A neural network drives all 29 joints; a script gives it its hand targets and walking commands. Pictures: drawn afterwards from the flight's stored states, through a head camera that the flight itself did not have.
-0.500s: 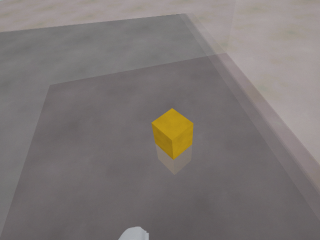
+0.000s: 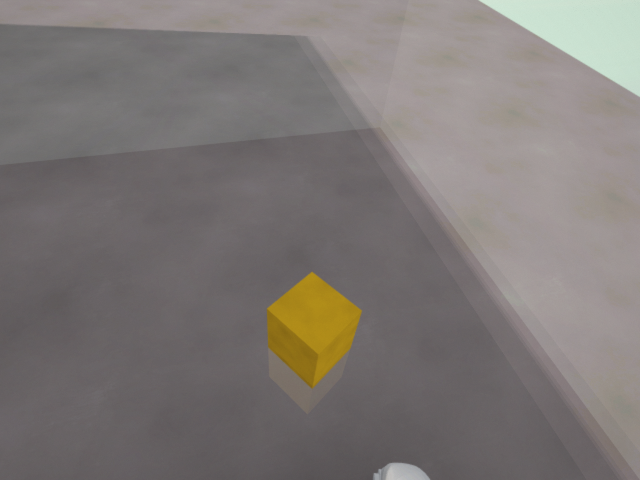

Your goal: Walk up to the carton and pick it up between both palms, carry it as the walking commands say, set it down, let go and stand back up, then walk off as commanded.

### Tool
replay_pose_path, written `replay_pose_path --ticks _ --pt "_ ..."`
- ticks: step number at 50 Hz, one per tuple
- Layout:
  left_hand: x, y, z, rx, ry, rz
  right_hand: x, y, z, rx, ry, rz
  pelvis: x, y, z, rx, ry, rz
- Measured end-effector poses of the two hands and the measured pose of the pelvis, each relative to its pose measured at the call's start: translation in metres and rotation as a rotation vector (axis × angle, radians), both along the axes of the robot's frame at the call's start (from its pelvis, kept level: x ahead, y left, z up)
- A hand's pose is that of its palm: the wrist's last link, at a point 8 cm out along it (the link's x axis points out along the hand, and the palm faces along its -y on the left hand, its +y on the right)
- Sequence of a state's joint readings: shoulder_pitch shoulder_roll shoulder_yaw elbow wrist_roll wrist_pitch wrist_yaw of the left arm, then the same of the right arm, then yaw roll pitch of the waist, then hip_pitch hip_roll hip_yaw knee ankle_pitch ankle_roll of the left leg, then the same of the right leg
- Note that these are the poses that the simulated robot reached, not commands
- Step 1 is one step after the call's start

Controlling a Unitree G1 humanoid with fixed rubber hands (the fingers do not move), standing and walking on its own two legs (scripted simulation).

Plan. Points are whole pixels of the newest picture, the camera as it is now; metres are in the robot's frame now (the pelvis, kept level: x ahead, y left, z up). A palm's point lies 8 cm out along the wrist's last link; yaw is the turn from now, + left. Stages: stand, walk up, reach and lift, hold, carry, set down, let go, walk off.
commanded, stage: walk up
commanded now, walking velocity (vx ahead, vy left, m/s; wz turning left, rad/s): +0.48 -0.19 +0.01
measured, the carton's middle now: (312, 330) +0.68 -0.03 -0.65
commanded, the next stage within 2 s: none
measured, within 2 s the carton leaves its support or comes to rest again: neither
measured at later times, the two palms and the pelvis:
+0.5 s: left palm (230, 389) +0.30 +0.14 -0.17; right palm out of the picture +0.04 -0.24 -0.12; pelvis +0.20 -0.07 -0.02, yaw +0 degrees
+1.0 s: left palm (209, 424) +0.24 +0.17 -0.17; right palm (475, 372) +0.33 -0.27 -0.14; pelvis +0.26 -0.05 -0.01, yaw +1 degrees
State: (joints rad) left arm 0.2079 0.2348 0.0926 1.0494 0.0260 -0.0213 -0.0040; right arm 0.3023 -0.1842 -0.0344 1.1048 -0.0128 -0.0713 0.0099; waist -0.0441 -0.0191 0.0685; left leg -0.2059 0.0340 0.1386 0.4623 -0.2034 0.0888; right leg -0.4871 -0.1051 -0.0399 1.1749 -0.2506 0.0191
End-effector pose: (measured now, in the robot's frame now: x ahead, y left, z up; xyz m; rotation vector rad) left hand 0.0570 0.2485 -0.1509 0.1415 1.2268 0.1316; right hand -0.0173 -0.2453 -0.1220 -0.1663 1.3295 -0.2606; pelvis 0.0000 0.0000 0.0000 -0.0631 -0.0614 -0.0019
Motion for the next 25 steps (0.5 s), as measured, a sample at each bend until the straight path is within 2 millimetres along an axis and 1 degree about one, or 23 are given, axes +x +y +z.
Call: replay_pose_path --ticks 2,3,5,8,11,14,18,22,25 --pt "0.045 0.001 0.005 -0.016 -0.075 -0.017 -0.021 0.002 0.008 -0.015 0.064 -0.040 0.015 0.001 0.003 -0.008 -0.001 0.012" --pt "0.064 -0.001 0.008 -0.029 -0.104 -0.026 -0.029 0.005 0.011 -0.018 0.095 -0.056 0.023 0.002 0.005 -0.011 0.001 0.013" --pt "0.096 -0.008 0.013 -0.055 -0.142 -0.047 -0.041 0.012 0.016 -0.016 0.147 -0.087 0.038 0.003 0.007 -0.019 0.006 0.012" --pt "0.130 -0.022 0.015 -0.095 -0.160 -0.073 -0.046 0.024 0.022 -0.004 0.192 -0.135 0.060 0.001 0.010 -0.032 0.015 0.019" --pt "0.151 -0.036 0.012 -0.124 -0.135 -0.091 -0.043 0.034 0.027 0.011 0.222 -0.181 0.082 -0.004 0.012 -0.036 0.025 0.021" --pt "0.166 -0.050 0.006 -0.141 -0.092 -0.098 -0.031 0.038 0.028 0.024 0.245 -0.215 0.106 -0.013 0.011 -0.033 0.041 0.019" --pt "0.187 -0.069 -0.003 -0.143 -0.043 -0.095 -0.005 0.036 0.025 0.041 0.274 -0.227 0.138 -0.028 0.007 -0.020 0.063 0.012" --pt "0.217 -0.092 -0.010 -0.121 -0.022 -0.106 0.029 0.022 0.015 0.065 0.304 -0.221 0.171 -0.049 -0.002 0.001 0.083 0.004" --pt "0.242 -0.108 -0.017 -0.083 -0.031 -0.109 0.059 0.001 -0.002 0.085 0.326 -0.212 0.199 -0.068 -0.015 0.019 0.085 0.007"
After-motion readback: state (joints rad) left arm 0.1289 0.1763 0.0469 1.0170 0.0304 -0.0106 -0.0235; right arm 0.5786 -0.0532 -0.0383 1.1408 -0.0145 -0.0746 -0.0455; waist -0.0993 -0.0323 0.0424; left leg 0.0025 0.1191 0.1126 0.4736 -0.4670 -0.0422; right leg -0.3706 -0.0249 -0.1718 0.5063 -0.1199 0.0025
